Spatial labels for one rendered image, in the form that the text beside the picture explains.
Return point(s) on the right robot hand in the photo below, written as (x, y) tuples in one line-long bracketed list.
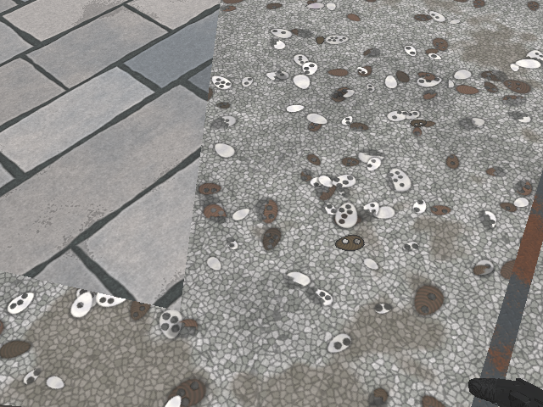
[(507, 393)]

